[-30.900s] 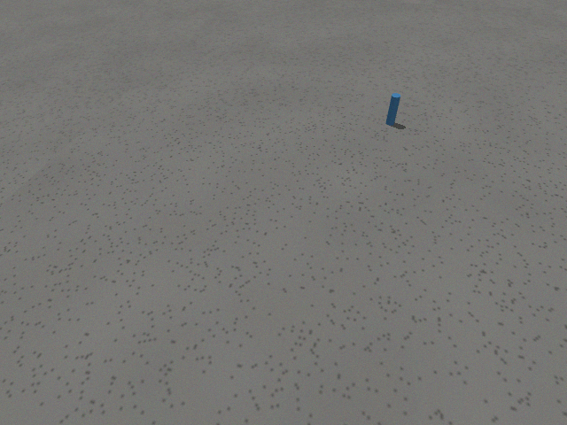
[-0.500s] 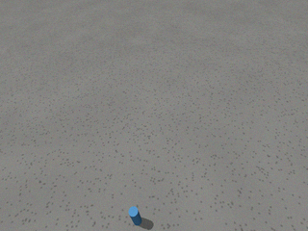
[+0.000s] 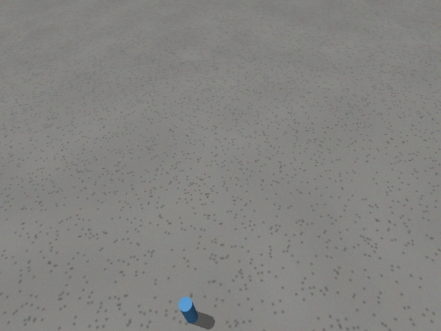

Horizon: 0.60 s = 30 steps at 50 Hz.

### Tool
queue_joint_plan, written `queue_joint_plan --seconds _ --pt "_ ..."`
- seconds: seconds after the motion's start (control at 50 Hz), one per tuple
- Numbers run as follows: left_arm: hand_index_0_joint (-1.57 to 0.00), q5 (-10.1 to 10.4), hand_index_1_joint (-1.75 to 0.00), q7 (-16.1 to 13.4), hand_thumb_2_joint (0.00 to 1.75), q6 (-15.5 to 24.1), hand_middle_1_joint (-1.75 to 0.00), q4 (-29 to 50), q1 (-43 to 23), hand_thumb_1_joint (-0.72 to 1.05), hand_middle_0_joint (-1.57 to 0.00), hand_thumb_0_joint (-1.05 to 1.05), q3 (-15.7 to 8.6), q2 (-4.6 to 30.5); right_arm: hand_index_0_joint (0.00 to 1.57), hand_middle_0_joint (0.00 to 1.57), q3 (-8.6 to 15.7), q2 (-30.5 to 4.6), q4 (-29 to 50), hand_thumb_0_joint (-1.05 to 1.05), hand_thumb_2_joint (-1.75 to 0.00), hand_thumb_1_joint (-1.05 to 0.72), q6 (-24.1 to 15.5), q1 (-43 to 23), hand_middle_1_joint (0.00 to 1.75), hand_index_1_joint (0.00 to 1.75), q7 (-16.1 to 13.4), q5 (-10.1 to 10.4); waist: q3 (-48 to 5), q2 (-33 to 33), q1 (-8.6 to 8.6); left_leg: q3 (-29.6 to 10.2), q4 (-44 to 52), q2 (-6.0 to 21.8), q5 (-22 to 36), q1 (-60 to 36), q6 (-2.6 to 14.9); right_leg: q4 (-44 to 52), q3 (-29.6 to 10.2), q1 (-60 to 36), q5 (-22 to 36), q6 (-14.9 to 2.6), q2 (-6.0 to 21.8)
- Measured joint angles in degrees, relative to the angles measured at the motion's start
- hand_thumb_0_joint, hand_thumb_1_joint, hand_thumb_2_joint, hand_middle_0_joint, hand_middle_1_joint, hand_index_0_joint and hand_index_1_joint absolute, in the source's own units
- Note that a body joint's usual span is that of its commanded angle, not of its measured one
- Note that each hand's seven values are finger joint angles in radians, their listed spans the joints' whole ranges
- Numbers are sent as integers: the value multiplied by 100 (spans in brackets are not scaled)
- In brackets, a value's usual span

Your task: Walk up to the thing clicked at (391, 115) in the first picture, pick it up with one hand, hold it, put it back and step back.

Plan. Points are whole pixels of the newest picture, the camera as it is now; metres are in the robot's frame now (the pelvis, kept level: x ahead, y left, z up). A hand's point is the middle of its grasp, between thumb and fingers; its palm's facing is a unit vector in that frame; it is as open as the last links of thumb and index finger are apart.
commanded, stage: stand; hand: left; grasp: from the side
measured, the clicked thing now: (188, 310) +0.33 +0.19 -0.69
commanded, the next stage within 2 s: step back in 0.90 s
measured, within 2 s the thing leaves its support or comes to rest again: neither
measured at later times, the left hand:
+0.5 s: hand out of the picture +0.08 +0.25 -0.16, palm faces -0.02 -0.94 -0.35, open 7.4 cm
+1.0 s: hand out of the picture +0.07 +0.26 -0.16, palm faces +0.00 -0.93 -0.36, open 7.4 cm
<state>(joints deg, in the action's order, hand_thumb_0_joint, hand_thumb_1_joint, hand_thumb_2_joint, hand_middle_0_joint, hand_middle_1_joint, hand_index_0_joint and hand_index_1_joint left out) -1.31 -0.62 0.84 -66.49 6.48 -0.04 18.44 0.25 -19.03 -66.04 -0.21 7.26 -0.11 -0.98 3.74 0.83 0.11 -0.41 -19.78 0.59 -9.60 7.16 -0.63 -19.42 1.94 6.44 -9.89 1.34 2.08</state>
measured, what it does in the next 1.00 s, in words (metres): stands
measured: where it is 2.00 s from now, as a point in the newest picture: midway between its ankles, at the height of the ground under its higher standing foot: outside the picture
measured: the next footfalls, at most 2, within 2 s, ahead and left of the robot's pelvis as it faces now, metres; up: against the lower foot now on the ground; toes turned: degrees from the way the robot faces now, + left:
left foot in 1.38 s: -0.07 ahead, +0.14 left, +0.00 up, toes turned +0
right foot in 1.76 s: -0.09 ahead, -0.06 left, +0.00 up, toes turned +1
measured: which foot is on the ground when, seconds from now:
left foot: down 0.00-1.00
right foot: down 0.00-1.00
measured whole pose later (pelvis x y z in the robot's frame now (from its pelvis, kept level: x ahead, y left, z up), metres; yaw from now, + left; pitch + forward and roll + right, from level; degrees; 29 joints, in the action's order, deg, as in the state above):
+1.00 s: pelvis +0.00 +0.00 +0.00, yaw +0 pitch -2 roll +0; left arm -0.1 -0.4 0.2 -62.5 6.1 -2.1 20.0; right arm 1.0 -20.5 -63.1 0.7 5.0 0.9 0.1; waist 6.1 0.8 -0.5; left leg -0.7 -24.1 0.8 -11.2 10.9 -0.5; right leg -23.5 2.1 10.0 -11.5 0.9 1.9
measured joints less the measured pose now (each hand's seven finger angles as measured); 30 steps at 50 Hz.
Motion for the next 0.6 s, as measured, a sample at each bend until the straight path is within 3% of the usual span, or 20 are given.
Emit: queue_joint_plan --seconds 0.6 --pt "-21 14 -30 26 90 -7 -30 50 -39 91 -20 1 -16 43 20 20 -5 -60 21 0 -90 -91 -26 -123 30 30 6 17 -85 -16 1 11 126 14 -13 -123 -9 146 -6 -127 2 -1 -14"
